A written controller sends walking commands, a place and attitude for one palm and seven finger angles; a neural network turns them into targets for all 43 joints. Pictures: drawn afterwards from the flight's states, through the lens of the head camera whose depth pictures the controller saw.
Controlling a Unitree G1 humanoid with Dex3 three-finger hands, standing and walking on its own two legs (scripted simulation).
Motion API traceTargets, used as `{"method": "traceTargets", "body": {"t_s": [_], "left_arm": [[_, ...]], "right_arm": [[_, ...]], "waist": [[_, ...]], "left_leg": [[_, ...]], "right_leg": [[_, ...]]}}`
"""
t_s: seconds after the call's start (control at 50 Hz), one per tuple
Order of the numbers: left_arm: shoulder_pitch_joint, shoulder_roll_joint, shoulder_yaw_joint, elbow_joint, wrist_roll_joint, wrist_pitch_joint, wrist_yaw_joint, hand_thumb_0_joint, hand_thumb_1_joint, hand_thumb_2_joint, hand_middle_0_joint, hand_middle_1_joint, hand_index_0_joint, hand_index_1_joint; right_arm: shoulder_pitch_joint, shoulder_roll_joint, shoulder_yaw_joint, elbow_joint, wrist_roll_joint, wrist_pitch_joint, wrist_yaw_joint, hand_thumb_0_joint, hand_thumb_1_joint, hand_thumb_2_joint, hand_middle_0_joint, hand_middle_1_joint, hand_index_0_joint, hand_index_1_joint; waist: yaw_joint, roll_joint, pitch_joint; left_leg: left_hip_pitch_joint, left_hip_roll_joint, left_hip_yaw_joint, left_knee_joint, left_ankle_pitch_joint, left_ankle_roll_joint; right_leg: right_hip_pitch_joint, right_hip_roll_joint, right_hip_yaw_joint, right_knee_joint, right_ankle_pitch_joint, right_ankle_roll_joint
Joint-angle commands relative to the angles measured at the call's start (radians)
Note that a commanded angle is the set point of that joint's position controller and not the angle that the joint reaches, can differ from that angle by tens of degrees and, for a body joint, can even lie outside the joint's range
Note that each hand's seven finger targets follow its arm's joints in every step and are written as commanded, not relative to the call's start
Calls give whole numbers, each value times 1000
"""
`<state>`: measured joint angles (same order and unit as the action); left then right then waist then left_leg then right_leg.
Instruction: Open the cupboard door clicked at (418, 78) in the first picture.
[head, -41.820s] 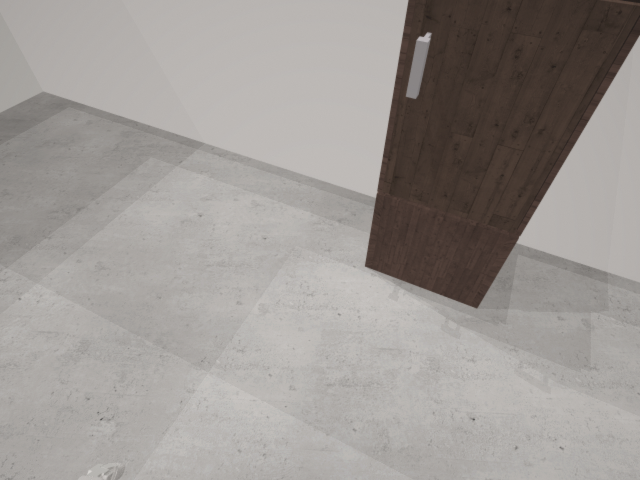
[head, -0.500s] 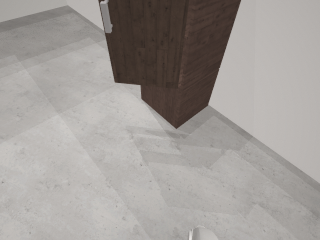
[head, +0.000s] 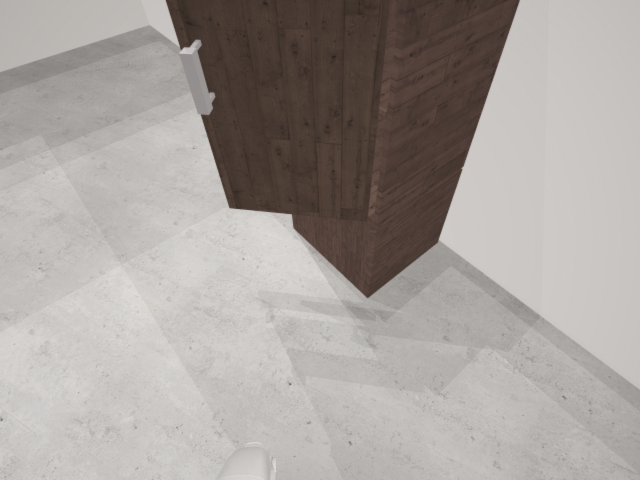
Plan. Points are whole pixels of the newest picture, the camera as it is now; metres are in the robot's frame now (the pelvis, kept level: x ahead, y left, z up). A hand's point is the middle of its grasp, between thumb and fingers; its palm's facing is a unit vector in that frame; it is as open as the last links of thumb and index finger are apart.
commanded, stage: take the last steps up to it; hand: left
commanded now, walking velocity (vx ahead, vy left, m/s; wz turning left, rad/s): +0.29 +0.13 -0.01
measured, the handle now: (200, 77) +0.82 +0.29 +0.07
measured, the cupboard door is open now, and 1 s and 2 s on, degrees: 41 41 41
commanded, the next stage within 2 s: come to a stop and stand still in 0.32 s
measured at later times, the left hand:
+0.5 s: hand (163, 409) +0.24 +0.28 -0.18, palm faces +0.00 -0.98 -0.22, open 7.3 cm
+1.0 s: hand (175, 373) +0.30 +0.28 -0.19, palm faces -0.03 -0.98 -0.17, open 7.4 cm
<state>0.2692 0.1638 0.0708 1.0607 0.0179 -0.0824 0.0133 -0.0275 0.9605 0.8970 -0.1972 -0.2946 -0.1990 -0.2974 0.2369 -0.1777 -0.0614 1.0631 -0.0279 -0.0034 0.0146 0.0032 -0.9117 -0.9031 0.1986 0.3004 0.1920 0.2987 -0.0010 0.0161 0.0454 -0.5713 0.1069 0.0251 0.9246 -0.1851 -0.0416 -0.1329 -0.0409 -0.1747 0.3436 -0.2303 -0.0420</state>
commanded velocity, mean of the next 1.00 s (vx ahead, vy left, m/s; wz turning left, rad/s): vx -0.02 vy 0.01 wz -0.03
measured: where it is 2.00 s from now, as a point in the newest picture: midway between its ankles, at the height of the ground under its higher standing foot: outside the picture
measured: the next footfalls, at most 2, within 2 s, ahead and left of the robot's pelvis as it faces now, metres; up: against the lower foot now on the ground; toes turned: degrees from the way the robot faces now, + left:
left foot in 0.22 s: +0.25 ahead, +0.21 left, +0.00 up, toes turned +0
right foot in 0.58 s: +0.28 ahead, -0.02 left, +0.00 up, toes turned -9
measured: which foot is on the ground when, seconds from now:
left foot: up 0.00-0.20, down 0.22-1.00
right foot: down 0.00-0.22, up 0.24-0.56, down 0.58-0.88, up 0.90-1.00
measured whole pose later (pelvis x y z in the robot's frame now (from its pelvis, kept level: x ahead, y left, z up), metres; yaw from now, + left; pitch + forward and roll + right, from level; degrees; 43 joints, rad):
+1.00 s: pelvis +0.22 +0.11 -0.01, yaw -4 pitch +1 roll +0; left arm 0.14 0.17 0.05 1.02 0.01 0.06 0.03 0.00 0.91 0.90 -0.20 -0.29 -0.20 -0.30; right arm 0.22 -0.13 -0.03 1.04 -0.03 0.02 -0.05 0.00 -0.92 -0.90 0.20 0.30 0.20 0.30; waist -0.01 -0.03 0.06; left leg -0.23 0.01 0.09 0.53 -0.31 0.04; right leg -0.37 -0.02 -0.01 0.87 -0.47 0.01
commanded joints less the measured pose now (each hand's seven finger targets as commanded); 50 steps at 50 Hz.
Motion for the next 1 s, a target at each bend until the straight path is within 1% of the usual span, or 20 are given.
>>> {"method": "traceTargets", "body": {"t_s": [0.0,0.1,0.14,0.16,0.18,0.2,0.22,0.24,0.28,0.34,0.48,0.54,0.6,0.64,0.7,0.8,0.84,0.86,0.9,0.98], "left_arm": [[112,103,-1,13,2,-18,-6,0,900,900,-200,-300,-200,-300],[123,147,6,35,11,1,3,0,900,900,-200,-300,-200,-300],[107,150,10,35,5,9,4,0,900,900,-200,-300,-200,-300],[110,135,7,32,5,13,2,0,900,900,-200,-300,-200,-300],[155,86,-1,16,-3,19,-2,0,900,900,-200,-300,-200,-300],[146,48,-12,-14,-7,17,-5,0,900,900,-200,-300,-200,-300],[98,41,-15,-34,0,19,4,0,900,900,-200,-300,-200,-300],[56,33,-15,-37,-1,25,3,0,900,900,-200,-300,-200,-300],[43,36,-9,-26,6,36,-9,0,900,900,-200,-300,-200,-300],[84,2,-13,-16,7,57,-12,0,900,900,-200,-300,-200,-300],[39,1,-28,-27,0,75,4,0,900,900,-200,-300,-200,-300],[49,71,-20,-33,1,86,11,0,900,900,-200,-300,-200,-300],[20,173,-12,-48,0,77,22,0,900,900,-200,-300,-200,-300],[16,178,-12,-49,-5,74,33,0,900,900,-200,-300,-200,-300],[-32,185,3,-62,2,83,46,0,900,900,-200,-300,-200,-300],[-107,162,6,-86,-11,96,38,0,900,900,-200,-300,-200,-300],[-83,86,-7,-115,-18,110,27,0,900,900,-200,-300,-200,-300],[-112,87,-7,-116,-10,122,30,0,900,900,-200,-300,-200,-300],[-117,76,-2,-109,-6,131,26,0,900,900,-200,-300,-200,-300],[-96,48,-14,-85,-8,116,17,0,900,900,-200,-300,-200,-300]], "right_arm": [[-51,2,7,-67,5,-10,21,0,-900,-900,200,300,200,300],[-148,-31,8,-110,9,-26,27,0,-900,-900,200,300,200,300],[-52,-60,3,-84,4,-37,16,0,-900,-900,200,300,200,300],[61,-106,-6,-48,1,-43,7,0,-900,-900,200,300,200,300],[179,-206,-30,-26,-14,-49,-8,0,-900,-900,200,300,200,300],[260,-269,-44,-18,-11,-39,-23,0,-900,-900,200,300,200,300],[228,-257,-37,-24,-6,-34,-29,0,-900,-900,200,300,200,300],[158,-219,-28,-49,-3,-38,-36,0,-900,-900,200,300,200,300],[66,-131,-1,-78,-2,-50,-40,0,-900,-900,200,300,200,300],[62,-95,15,-64,1,-65,-44,0,-900,-900,200,300,200,300],[50,-89,28,-41,-3,-47,-56,0,-900,-900,200,300,200,300],[22,-99,23,-24,10,-21,-61,0,-900,-900,200,300,200,300],[122,-63,17,-6,25,10,-54,0,-900,-900,200,300,200,300],[116,-51,14,-4,31,28,-52,0,-900,-900,200,300,200,300],[78,-43,10,-15,32,39,-55,0,-900,-900,200,300,200,300],[152,-29,7,17,21,37,-48,0,-900,-900,200,300,200,300],[89,-136,-9,-40,4,26,-51,0,-900,-900,200,300,200,300],[65,-122,-7,-47,-2,22,-58,0,-900,-900,200,300,200,300],[42,-118,1,-58,-5,12,-73,0,-900,-900,200,300,200,300],[35,-121,-1,-54,0,1,-71,0,-900,-900,200,300,200,300]], "waist": [[32,-158,31],[40,-189,51],[-19,-164,14],[-63,-63,-46],[-98,150,-154],[-113,260,-210],[-101,173,-195],[-80,200,-164],[-30,93,-37],[13,82,-42],[31,32,-49],[50,24,-29],[0,-135,-89],[14,-255,-169],[22,-196,-151],[-29,-97,-139],[2,198,-95],[-11,208,-50],[-2,163,-7],[-8,116,-71]], "left_leg": [[-4,-17,51,-150,50,-7],[106,-50,61,-312,-35,26],[318,-103,109,-443,2,42],[498,-87,96,-487,14,52],[706,112,-121,-482,103,122],[796,276,-344,-559,223,225],[706,302,-322,-590,154,258],[617,289,-311,-624,77,261],[438,232,-204,-682,81,230],[408,181,-73,-696,279,218],[368,164,15,-591,597,190],[336,117,22,-494,430,117],[292,-39,71,-360,45,16],[277,-86,73,-199,-311,5],[186,-91,9,-113,-406,3],[386,-60,33,-508,21,5],[347,206,-216,-586,448,157],[317,233,-243,-623,451,218],[311,217,-213,-598,515,241],[463,162,-128,-556,572,213]], "right_leg": [[32,-255,133,-150,327,-72],[63,-296,144,-89,334,-62],[6,-251,96,46,400,-33],[-66,-210,73,217,361,-17],[-244,-96,3,454,51,23],[-409,-3,16,731,-373,33],[-451,-22,97,884,-385,9],[-496,-57,138,956,-304,10],[-472,-98,160,933,-179,20],[-404,-96,144,802,-130,37],[-154,-36,119,376,-18,40],[-53,-41,142,196,175,31],[7,-243,317,188,800,-110],[65,-301,347,129,967,-179],[127,-308,331,135,1047,-198],[-14,-193,231,214,611,-67],[-149,-21,108,331,-24,51],[-188,17,138,479,-282,54],[-251,9,217,628,-305,47],[-223,0,170,461,-261,60]]}}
